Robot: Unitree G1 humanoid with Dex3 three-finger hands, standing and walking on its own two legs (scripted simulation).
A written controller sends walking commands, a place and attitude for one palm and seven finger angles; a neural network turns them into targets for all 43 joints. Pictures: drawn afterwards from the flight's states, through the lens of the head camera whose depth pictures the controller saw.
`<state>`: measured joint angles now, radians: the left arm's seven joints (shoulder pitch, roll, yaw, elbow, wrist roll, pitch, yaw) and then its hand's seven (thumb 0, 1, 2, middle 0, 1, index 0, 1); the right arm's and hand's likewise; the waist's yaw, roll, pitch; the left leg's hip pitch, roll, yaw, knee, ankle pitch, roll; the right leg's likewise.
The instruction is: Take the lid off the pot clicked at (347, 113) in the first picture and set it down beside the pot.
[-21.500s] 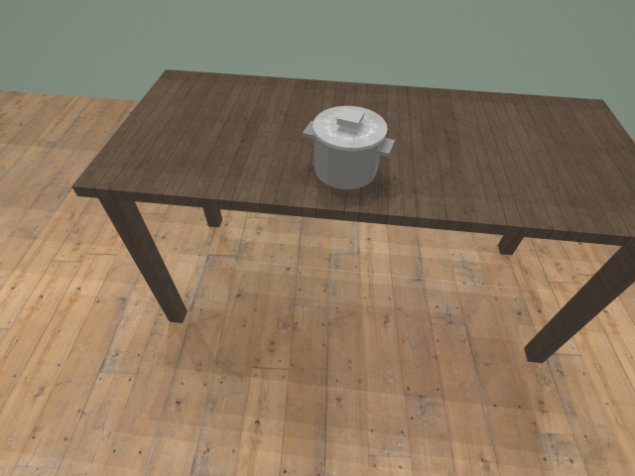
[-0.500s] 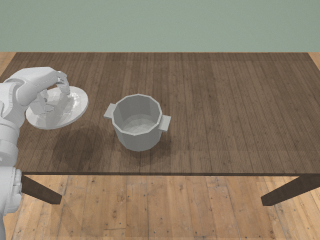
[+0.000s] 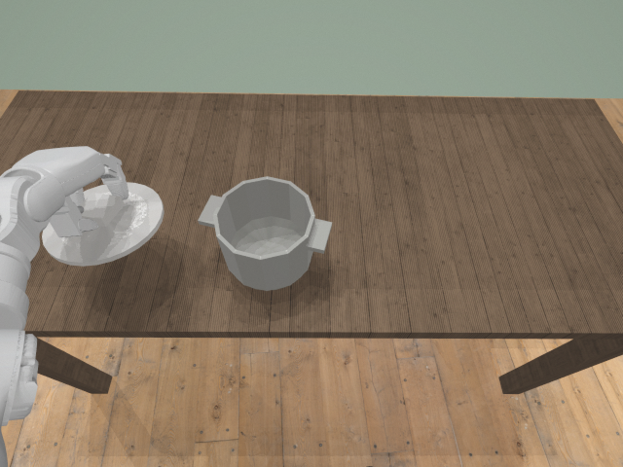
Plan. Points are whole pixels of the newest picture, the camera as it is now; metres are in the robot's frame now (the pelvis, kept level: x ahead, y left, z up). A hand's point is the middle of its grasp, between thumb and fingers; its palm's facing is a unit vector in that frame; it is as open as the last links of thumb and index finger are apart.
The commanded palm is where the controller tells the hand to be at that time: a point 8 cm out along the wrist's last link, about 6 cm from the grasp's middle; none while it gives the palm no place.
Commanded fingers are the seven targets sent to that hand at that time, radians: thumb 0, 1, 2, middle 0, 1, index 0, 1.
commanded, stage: lower the lid onto the table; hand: left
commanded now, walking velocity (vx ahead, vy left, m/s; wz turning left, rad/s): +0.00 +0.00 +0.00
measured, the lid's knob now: (99, 209) +0.45 +0.30 +0.03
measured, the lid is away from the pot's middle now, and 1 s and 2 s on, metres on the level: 0.23 0.23 0.23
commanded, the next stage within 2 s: open the fingers wide in 1.58 s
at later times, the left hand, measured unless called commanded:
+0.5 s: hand (95, 220) +0.43 +0.30 +0.03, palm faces -0.50 -0.05 -0.87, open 8.3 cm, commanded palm +0.46 +0.30 +0.09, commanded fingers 0.00 0.51 1.13 -0.90 -1.04 -0.80 -1.00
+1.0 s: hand (103, 230) +0.43 +0.30 +0.00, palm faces -0.50 -0.06 -0.86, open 8.3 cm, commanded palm +0.47 +0.31 +0.06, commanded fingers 0.00 0.51 1.13 -0.90 -1.04 -0.80 -1.00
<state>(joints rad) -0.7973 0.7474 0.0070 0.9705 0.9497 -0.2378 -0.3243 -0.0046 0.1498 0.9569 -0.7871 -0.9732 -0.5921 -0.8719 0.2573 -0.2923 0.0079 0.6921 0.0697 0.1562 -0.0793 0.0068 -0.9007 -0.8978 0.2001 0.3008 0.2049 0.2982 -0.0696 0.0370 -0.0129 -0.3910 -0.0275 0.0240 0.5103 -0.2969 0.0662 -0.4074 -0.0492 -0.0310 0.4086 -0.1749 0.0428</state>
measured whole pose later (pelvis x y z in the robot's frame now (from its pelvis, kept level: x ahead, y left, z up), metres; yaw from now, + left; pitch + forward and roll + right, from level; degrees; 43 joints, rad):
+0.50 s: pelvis -0.01 +0.00 -0.01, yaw -1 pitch +13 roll -2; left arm -0.83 0.75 -0.01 1.06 0.99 -0.24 -0.28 -0.01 0.15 0.96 -0.79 -0.97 -0.59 -0.87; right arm 0.30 -0.29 0.01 0.71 0.07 0.14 -0.09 0.01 -0.90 -0.90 0.20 0.30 0.21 0.30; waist -0.10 0.03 -0.03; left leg -0.49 -0.02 0.04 0.59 -0.32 0.07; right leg -0.51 -0.04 -0.02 0.48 -0.20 0.03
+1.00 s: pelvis -0.01 +0.00 -0.02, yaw -1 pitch +16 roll -3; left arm -0.82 0.78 0.04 1.10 1.01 -0.27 -0.24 0.00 0.16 0.96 -0.79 -0.97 -0.58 -0.87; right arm 0.32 -0.29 0.01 0.70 0.06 0.15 -0.10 0.01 -0.90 -0.90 0.20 0.30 0.21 0.30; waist -0.12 0.03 -0.05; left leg -0.60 -0.01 0.03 0.69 -0.36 0.06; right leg -0.62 -0.03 -0.02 0.57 -0.23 0.04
